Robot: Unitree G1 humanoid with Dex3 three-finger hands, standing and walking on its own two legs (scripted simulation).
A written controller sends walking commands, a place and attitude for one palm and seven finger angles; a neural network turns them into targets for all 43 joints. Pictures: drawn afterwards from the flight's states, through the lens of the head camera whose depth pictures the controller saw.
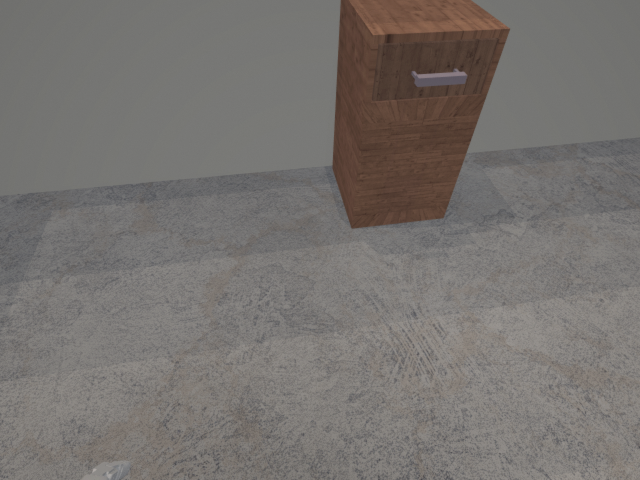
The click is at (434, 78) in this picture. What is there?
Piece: drawer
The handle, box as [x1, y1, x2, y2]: [411, 69, 467, 86]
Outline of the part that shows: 467,75 464,72 460,72 457,69 454,69 452,72 448,73 417,74 414,71 412,71 411,73 415,79 414,82 417,86 464,83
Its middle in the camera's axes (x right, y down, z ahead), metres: +0.37 -0.52 +1.23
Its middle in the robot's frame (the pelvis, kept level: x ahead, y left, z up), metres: +1.28 -0.31 -0.07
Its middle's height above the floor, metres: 0.70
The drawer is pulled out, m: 0.00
